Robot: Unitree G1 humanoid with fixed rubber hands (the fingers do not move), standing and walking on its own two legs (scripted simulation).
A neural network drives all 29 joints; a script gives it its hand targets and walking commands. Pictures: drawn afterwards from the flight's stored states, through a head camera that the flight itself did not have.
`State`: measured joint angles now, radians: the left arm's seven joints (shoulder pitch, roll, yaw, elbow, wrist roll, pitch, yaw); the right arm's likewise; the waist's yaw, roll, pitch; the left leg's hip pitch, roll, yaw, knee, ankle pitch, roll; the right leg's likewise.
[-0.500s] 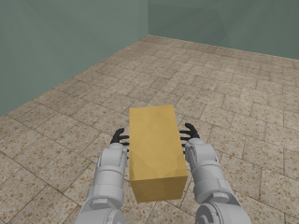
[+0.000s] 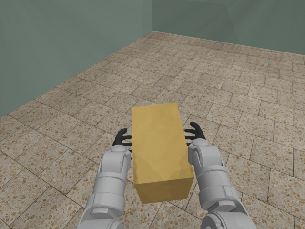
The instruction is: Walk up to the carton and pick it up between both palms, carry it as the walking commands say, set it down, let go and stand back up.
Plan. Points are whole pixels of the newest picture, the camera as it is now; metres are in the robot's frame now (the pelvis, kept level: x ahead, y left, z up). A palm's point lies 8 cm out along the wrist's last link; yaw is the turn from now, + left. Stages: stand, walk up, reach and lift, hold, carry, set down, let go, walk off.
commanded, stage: carry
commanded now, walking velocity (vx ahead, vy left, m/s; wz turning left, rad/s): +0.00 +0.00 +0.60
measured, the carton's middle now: (159, 153) +0.36 +0.00 -0.01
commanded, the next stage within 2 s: none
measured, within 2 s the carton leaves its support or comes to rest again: neither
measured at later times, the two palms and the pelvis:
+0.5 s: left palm (113, 128) +0.35 +0.13 +0.12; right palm (193, 124) +0.35 -0.09 +0.12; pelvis -0.03 +0.00 -0.01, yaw +0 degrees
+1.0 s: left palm (111, 144) +0.32 +0.13 +0.09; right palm (191, 137) +0.33 -0.09 +0.10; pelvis -0.05 +0.01 -0.01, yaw -1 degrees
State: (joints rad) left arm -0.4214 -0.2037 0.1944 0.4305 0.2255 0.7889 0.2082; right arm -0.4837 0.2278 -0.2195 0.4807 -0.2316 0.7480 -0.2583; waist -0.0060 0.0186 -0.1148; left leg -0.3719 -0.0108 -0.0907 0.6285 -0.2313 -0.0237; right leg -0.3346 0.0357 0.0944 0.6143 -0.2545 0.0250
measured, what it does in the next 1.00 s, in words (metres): shifts its weight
